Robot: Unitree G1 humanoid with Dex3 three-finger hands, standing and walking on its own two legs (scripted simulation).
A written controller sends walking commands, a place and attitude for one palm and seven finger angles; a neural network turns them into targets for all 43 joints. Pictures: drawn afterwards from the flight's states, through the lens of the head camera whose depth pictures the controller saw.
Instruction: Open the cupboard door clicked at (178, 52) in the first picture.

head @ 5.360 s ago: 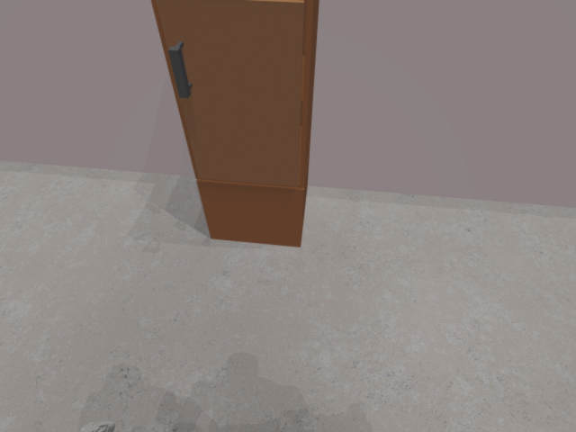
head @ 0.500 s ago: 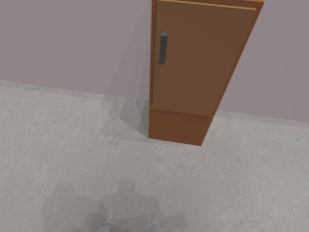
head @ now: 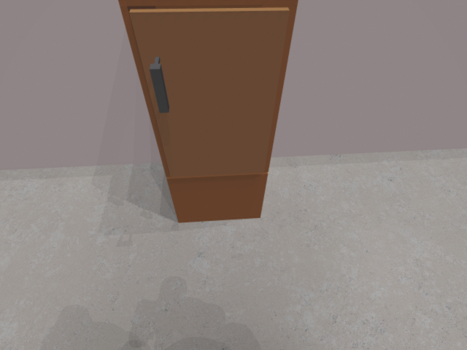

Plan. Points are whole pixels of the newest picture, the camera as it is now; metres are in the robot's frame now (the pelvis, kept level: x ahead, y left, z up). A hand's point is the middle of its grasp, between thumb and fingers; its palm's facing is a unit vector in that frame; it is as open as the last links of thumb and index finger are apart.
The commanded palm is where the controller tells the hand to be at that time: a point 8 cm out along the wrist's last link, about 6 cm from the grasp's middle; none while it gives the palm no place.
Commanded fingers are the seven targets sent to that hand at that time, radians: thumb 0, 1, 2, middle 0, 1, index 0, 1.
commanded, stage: take the last steps up to it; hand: left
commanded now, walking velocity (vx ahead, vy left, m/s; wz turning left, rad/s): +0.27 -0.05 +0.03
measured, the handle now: (160, 84) +0.74 +0.18 +0.04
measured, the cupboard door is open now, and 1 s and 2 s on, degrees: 0 0 0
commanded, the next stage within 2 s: come to a stop and stand still in 0.36 s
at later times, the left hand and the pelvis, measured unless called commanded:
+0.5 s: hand out of the picture +0.07 +0.12 -0.19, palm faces +0.14 -0.98 -0.13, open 7.3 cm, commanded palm none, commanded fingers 0.00 0.90 0.90 -0.20 -0.30 -0.20 -0.30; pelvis +0.16 -0.03 -0.02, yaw +2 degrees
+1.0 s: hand (183, 311) +0.23 +0.10 -0.16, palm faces +0.08 -0.96 -0.28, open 7.3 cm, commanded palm none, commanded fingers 0.00 0.90 0.90 -0.20 -0.30 -0.20 -0.30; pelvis +0.17 -0.09 -0.01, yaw +2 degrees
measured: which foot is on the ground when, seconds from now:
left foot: down 0.00-0.02, up 0.04-0.46, down 0.48-0.92, up 0.94-1.00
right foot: up 0.00-0.00, down 0.02-0.50, up 0.52-0.90, down 0.92-1.00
